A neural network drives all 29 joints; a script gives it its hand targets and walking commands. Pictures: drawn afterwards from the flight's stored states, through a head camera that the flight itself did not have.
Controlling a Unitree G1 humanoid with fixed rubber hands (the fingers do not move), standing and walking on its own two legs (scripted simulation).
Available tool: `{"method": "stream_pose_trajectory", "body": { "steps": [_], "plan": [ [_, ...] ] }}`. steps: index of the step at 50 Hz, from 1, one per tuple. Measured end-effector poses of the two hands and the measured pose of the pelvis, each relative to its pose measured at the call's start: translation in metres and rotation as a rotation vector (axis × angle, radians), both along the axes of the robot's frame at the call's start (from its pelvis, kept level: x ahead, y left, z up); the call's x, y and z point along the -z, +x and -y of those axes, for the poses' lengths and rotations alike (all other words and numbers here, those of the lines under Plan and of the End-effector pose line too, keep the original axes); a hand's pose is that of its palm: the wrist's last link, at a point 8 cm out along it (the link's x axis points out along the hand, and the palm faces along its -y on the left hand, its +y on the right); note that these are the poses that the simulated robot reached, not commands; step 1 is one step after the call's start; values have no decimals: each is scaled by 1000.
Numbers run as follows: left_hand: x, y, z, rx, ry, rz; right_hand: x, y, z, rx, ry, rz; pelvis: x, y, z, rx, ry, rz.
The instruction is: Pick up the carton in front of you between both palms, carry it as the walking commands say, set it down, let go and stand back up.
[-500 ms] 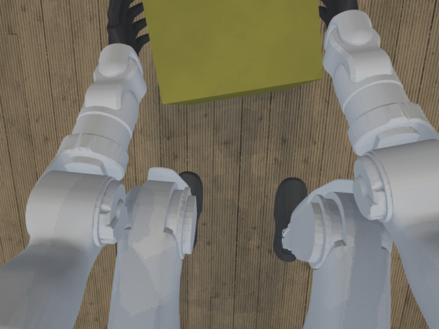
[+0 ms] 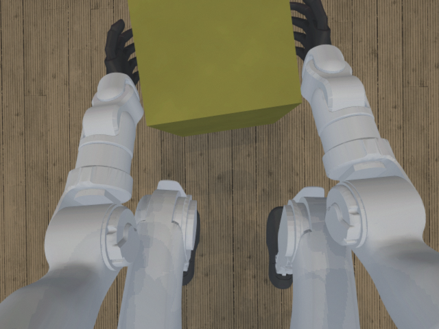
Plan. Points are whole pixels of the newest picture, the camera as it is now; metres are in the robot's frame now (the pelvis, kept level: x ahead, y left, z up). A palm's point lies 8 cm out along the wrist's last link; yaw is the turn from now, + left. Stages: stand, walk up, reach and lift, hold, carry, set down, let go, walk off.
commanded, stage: reach and lift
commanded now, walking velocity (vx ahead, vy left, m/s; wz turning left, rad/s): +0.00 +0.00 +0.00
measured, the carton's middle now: (218, 68) +0.53 +0.04 -0.16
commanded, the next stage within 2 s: none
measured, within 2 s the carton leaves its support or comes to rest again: neither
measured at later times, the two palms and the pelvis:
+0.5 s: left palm (44, 54) +0.46 +0.19 +0.07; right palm (365, 10) +0.50 -0.11 +0.07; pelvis +0.01 +0.00 +0.12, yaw +1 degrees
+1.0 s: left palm out of the picture +0.43 +0.17 +0.23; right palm out of the picture +0.45 -0.13 +0.23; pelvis +0.06 +0.00 +0.26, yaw +1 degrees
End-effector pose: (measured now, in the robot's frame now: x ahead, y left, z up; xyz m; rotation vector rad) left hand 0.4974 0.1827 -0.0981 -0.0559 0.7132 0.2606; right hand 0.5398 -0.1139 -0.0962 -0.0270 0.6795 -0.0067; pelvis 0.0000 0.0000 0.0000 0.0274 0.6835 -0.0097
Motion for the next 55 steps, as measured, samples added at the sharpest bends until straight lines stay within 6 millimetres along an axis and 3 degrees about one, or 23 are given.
{"method": "stream_pose_trajectory", "body": {
  "steps": [4, 7, 13, 20, 28, 36, 43, 55],
  "plan": [
    [-45, -7, 7, 10, -16, 15, -53, -9, 7, 13, -11, 12, -22, 1, -3, 4, 1, -23],
    [-72, -12, 11, 21, -28, -3, -81, -18, 12, 23, -26, -7, -42, 1, -3, 4, 1, -48],
    [-110, -28, 10, 26, -2, -26, -110, -37, 12, 16, -17, -31, -79, 0, 1, -11, 2, -70],
    [-148, -37, -4, -7, 19, -1, -138, -40, -3, 6, 30, -10, -104, 1, 4, -19, 3, -71],
    [-174, -35, 0, 18, 10, -13, -174, -40, 1, 19, 5, -20, -136, 11, 4, -26, -7, -61],
    [-234, -47, 14, 39, -22, 8, -228, -70, 16, 82, 28, -6, -183, 37, 5, -12, -8, -12],
    [-287, -55, 9, 54, 12, 1, -279, -76, 11, 72, 32, -9, -223, 50, 4, -10, -8, 83],
    [-349, -75, 16, 67, -22, 0, -353, -98, 18, 95, 9, -12, -290, 74, 0, -13, -18, 213]
  ]
}}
